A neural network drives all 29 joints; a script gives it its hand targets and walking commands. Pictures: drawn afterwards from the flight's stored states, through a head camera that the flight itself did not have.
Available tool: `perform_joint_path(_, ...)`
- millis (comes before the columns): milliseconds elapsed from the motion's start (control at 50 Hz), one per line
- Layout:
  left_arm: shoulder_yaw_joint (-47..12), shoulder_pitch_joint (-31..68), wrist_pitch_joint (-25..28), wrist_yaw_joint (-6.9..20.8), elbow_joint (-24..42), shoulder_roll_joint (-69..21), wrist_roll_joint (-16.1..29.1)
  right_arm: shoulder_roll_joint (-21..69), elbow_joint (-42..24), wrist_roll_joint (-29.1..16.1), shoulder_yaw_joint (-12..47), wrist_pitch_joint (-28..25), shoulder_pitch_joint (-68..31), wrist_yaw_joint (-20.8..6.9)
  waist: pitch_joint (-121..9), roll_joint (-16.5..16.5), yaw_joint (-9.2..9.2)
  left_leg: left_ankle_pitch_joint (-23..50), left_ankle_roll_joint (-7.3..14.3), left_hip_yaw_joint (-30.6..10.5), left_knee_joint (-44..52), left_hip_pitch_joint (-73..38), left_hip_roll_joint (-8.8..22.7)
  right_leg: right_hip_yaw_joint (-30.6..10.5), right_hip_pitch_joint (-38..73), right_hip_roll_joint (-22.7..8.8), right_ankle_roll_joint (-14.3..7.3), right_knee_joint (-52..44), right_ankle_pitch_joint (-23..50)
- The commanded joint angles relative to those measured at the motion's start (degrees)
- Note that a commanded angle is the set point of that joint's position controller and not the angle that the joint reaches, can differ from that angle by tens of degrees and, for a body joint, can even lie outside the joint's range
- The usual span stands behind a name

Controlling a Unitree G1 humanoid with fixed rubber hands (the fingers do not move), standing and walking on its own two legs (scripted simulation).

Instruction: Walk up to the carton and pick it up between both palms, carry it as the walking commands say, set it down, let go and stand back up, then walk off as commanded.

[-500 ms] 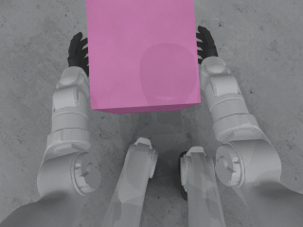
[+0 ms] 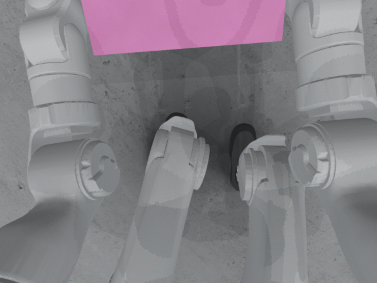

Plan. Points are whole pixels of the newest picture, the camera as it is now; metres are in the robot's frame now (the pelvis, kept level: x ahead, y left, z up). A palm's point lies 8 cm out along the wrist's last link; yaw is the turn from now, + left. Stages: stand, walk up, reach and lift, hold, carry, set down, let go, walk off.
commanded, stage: set down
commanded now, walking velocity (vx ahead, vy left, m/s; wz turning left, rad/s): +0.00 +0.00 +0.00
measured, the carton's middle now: out of the picture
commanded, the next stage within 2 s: none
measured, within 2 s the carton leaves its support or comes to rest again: rests again in 1.10 s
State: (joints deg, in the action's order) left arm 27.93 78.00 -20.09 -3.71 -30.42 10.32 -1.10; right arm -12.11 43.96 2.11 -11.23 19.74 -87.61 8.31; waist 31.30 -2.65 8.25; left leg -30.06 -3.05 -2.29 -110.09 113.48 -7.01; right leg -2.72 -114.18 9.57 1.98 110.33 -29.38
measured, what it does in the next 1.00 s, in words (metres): lowers itself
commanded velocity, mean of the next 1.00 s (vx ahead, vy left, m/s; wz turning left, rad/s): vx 0.00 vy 0.00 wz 0.00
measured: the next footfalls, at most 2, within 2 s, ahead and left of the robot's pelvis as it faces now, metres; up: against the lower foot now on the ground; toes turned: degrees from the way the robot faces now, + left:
none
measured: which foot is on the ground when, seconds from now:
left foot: down 0.00-1.00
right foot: down 0.00-1.00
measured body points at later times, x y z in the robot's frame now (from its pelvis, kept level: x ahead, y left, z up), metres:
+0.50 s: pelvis +0.01 +0.01 -0.06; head +0.39 +0.05 +0.16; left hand +0.53 +0.26 -0.23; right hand +0.60 -0.04 -0.25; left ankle +0.13 +0.12 -0.42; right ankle +0.13 -0.10 -0.42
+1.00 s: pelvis +0.01 +0.00 -0.07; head +0.39 +0.04 +0.15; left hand +0.53 +0.27 -0.25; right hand +0.59 -0.04 -0.27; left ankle +0.13 +0.11 -0.42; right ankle +0.13 -0.10 -0.42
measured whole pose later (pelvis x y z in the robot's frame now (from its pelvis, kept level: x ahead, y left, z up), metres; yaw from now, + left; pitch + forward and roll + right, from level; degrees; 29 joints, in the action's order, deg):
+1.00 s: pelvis +0.01 +0.00 -0.07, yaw +0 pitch +33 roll +1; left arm 24.0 81.7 -17.6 -4.8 -46.8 14.1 0.4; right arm -15.6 61.5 -3.0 -4.0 16.6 -92.0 9.8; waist 29.9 -2.5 9.2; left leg -33.9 -1.2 0.5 -123.7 122.5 -3.3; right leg -0.7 -123.4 9.5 1.2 124.2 -33.5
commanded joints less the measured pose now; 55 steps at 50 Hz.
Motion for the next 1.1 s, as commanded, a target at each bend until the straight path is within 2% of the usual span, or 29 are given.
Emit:
perform_joint_path(0, -35.48, 43.37, -0.08, 14.88, 8.11, -45.4, 10.36, 58.48, -8.21, -9.43, 26.31, -0.44, -33.07, -10.76, -131.48, -1.0, 5.86, 27.41, 0.04, 7.59, 7.53, -42.72, 0.67, 5.28, 47.79, 0.45, -2.13, -2.09, 19.34)
perform_joint_path(40, -39.17, 47.65, -0.21, 13.82, 15.45, -44.03, 13.42, 55.4, -18.1, -12.87, 28.82, -1.47, -40.27, -10.89, -138.75, 0.07, 4.57, 31.69, 0.6, 5.97, 6.08, -50.95, 1.52, 6.48, 45.96, 0.7, -2.33, -0.4, 20.23)
perform_joint_path(60, -39.98, 48.94, -0.17, 13.1, 17.79, -43.54, 14.32, 56.17, -20.56, -14.63, 29.89, -1.39, -41.32, -10.68, -142.64, 1.34, 4.75, 34.77, 0.24, 6.33, 5.48, -53.64, 1.53, 6.78, 46.06, 0.98, -2.28, 0.39, 22.0)
perform_joint_path(100, -41.14, 50.52, -0.11, 12.09, 17.07, -44.45, 15.73, 54.79, -19.08, -15.17, 29.08, -1.33, -41.42, -10.61, -138.53, 2.87, 4.31, 35.02, 0.26, 5.82, 4.76, -54.31, 1.39, 6.14, 41.11, 0.77, -2.93, 0.84, 20.1)
perform_joint_path(140, -39.59, 50.22, 0.32, 11.43, 12.34, -44.24, 14.76, 53.52, -15.14, -14.3, 27.0, -1.96, -42.72, -10.89, -130.42, 2.49, 4.52, 31.43, 0.42, 4.93, 4.85, -51.47, 1.85, 6.35, 35.29, 0.82, -3.11, 0.94, 15.9)
perform_joint_path(220, -34.69, 49.84, 1.98, 12.73, 1.78, -45.44, 11.12, 54.26, -1.56, -10.69, 21.63, -3.16, -39.79, -12.9, -111.95, 0.42, 4.69, 19.58, 0.81, 5.27, 4.52, -38.26, 2.53, 6.96, 27.83, 0.36, -3.63, 1.9, 8.64)
perform_joint_path(260, -32.15, 48.05, 2.08, 13.88, -3.98, -46.8, 9.2, 54.3, 2.87, -9.47, 19.23, -3.73, -38.76, -13.79, -104.8, 1.1, 5.11, 17.38, 0.92, 5.4, 4.05, -34.77, 2.59, 6.83, 24.43, 0.13, -3.61, 2.63, 6.42)
perform_joint_path(320, -28.46, 46.32, 2.44, 15.21, -7.56, -46.93, 7.26, 54.77, 5.27, -8.55, 17.52, -4.37, -38.38, -14.69, -100.64, -0.9, 6.02, 17.89, 1.11, 6.27, 2.8, -31.95, 2.56, 6.83, 23.94, 0.22, -2.99, 3.29, 7.04)
perform_joint_path(340, -27.97, 45.72, 2.45, 15.75, -8.58, -47.26, 6.95, 54.28, 6.59, -8.07, 16.7, -4.48, -37.66, -14.82, -99.58, -0.37, 5.89, 18.84, 0.98, 6.38, 1.83, -31.16, 2.54, 6.46, 23.7, 0.29, -3.14, 3.89, 7.79)
perform_joint_path(380, -28.5, 46.26, 2.69, 16.25, -6.68, -47.54, 7.87, 54.22, 4.15, -8.65, 17.53, -4.92, -38.66, -14.62, -103.49, -0.93, 5.32, 21.78, 0.84, 6.8, 0.39, -32.79, 2.56, 6.71, 26.32, 0.32, -2.89, 5.12, 10.63)
perform_joint_path(420, -29.13, 47.39, 2.89, 16.35, -4.08, -47.28, 8.85, 54.89, 2.97, -9.37, 18.35, -5.13, -38.4, -14.24, -107.07, -1.31, 5.64, 24.23, 1.01, 6.59, -0.07, -33.49, 2.31, 6.92, 27.67, 0.67, -2.96, 6.42, 12.88)
perform_joint_path(500, -31.45, 49.72, 3.84, 15.46, 3.21, -44.61, 12.05, 55.87, -4.76, -12.81, 22.76, -6.09, -41.52, -12.65, -115.19, -2.84, 6.6, 33.15, 1.46, 5.79, -2.02, -38.19, 2.01, 6.64, 31.87, 1.36, -3.0, 8.57, 19.9)
perform_joint_path(520, -32.3, 49.67, 4.02, 15.18, 3.87, -44.5, 13.17, 56.03, -6.08, -13.2, 23.83, -6.09, -41.74, -12.16, -116.44, -3.88, 6.39, 33.63, 1.45, 5.75, -2.53, -38.32, 1.79, 6.51, 32.83, 1.51, -3.15, 8.78, 20.45)
perform_joint_path(560, -32.06, 48.32, 4.03, 14.86, 2.72, -43.24, 12.46, 55.83, -7.32, -14.35, 25.31, -6.4, -43.03, -11.47, -114.53, -3.86, 8.35, 32.9, 1.89, 6.06, -2.72, -36.77, 1.99, 6.13, 33.25, 1.38, -2.73, 9.28, 20.56)
perform_joint_path(580, -32.41, 49.14, 4.21, 14.74, 3.05, -42.87, 12.94, 55.93, -7.87, -14.39, 25.73, -6.47, -42.88, -11.28, -114.39, -4.5, 8.27, 32.62, 1.94, 6.06, -2.81, -36.51, 1.92, 6.04, 33.78, 1.53, -2.78, 9.12, 20.46)
perform_joint_path(600, -32.31, 48.05, 4.01, 14.71, 1.94, -42.41, 12.26, 55.23, -7.67, -14.68, 25.95, -6.61, -42.77, -11.19, -113.17, -3.39, 8.91, 32.02, 1.92, 5.98, -2.77, -36.25, 2.23, 5.92, 32.52, 1.54, -2.85, 9.33, 19.73)
perform_joint_path(620, -31.77, 48.35, 4.23, 14.68, 1.4, -41.83, 12.16, 55.57, -6.5, -14.81, 26.11, -6.44, -42.66, -11.17, -110.99, -4.43, 9.08, 30.18, 2.21, 5.97, -2.48, -35.28, 2.32, 6.05, 32.26, 1.38, -2.76, 9.01, 18.42)
perform_joint_path(660, -31.4, 48.01, 4.31, 14.92, -0.41, -41.69, 11.57, 55.71, -4.14, -14.52, 25.31, -6.35, -41.81, -11.25, -107.07, -3.25, 9.16, 27.79, 2.03, 6.54, -2.51, -32.18, 2.6, 5.65, 31.15, 1.16, -2.76, 8.6, 17.05)
perform_joint_path(680, -30.48, 47.55, 4.37, 15.24, -1.72, -41.54, 11.48, 55.19, -4.13, -14.01, 25.13, -6.49, -42.08, -11.26, -105.43, -4.51, 9.23, 26.15, 2.15, 6.34, -2.2, -31.08, 2.42, 6.03, 31.24, 1.06, -2.62, 8.58, 16.07)
perform_joint_path(740, -29.16, 46.73, 4.29, 16.04, -4.35, -42.0, 9.93, 55.15, -0.59, -13.53, 23.44, -6.56, -40.82, -11.42, -100.73, -3.45, 9.61, 24.06, 2.07, 6.96, -2.17, -27.42, 2.79, 5.42, 30.33, 0.91, -2.7, 8.04, 15.03)
perform_joint_path(780, -27.81, 46.02, 4.23, 17.0, -6.31, -42.13, 9.15, 55.16, 3.0, -12.04, 21.64, -6.38, -38.5, -11.68, -97.5, -4.01, 8.8, 22.64, 2.2, 7.16, -2.79, -24.78, 2.95, 5.05, 29.29, 0.74, -2.69, 7.76, 14.09)
perform_joint_path(800, -27.73, 46.95, 4.36, 17.26, -5.99, -42.1, 9.15, 54.91, 2.49, -11.7, 21.12, -6.59, -38.94, -11.76, -97.38, -4.39, 8.2, 22.07, 2.08, 7.11, -2.82, -24.56, 2.91, 5.15, 29.97, 0.67, -2.82, 7.56, 14.16)
perform_joint_path(860, -26.65, 45.83, 4.31, 17.91, -7.35, -42.97, 8.5, 53.37, 2.08, -11.44, 20.22, -7.37, -40.27, -11.92, -96.41, -3.04, 8.53, 23.16, 2.39, 6.78, -3.21, -24.03, 2.65, 4.99, 28.67, 0.77, -3.06, 8.18, 14.69)
perform_joint_path(940, -26.1, 45.81, 4.5, 18.46, -7.34, -42.55, 8.68, 52.54, 1.87, -10.93, 19.56, -7.66, -40.04, -11.91, -94.86, -4.22, 7.33, 22.73, 2.54, 6.54, -3.85, -22.76, 2.64, 4.98, 28.66, 0.74, -3.14, 8.19, 14.56)
perform_joint_path(980, -26.95, 46.16, 4.84, 18.27, -6.69, -41.8, 8.82, 52.85, 1.58, -11.47, 20.06, -7.89, -39.5, -11.94, -95.08, -3.58, 7.66, 23.74, 2.59, 6.42, -3.68, -23.58, 2.71, 5.01, 28.34, 0.82, -3.18, 8.6, 15.42)
perform_joint_path(1020, -27.78, 46.25, 4.99, 18.13, -6.29, -41.92, 9.18, 51.56, 0.21, -11.75, 20.02, -8.39, -40.67, -11.9, -95.39, -3.48, 6.9, 24.08, 2.6, 5.99, -3.8, -24.33, 2.62, 5.41, 27.53, 1.12, -3.28, 9.07, 15.13)
perform_joint_path(1040, -27.51, 45.92, 5.0, 17.96, -7.27, -41.93, 8.9, 51.59, 0.59, -11.67, 20.07, -8.48, -40.33, -11.94, -94.24, -3.29, 7.24, 23.93, 2.77, 5.89, -3.89, -25.2, 2.71, 5.28, 25.91, 1.18, -3.41, 8.88, 14.16)
perform_joint_path(1060, -28.0, 46.16, 5.07, 17.92, -7.24, -41.68, 8.94, 50.73, 2.1, -11.07, 19.7, -8.4, -39.52, -12.02, -91.67, -3.38, 6.18, 23.13, 2.73, 5.52, -3.42, -25.14, 2.57, 5.91, 24.73, 1.1, -3.41, 8.89, 13.13)
perform_joint_path(1080, -27.74, 45.81, 5.1, 17.83, -6.91, -41.45, 8.78, 50.61, 2.28, -10.92, 19.51, -8.36, -39.35, -12.17, -90.34, -3.21, 6.43, 22.98, 2.73, 5.59, -3.51, -24.62, 2.5, 5.66, 23.61, 1.19, -3.53, 8.81, 12.58)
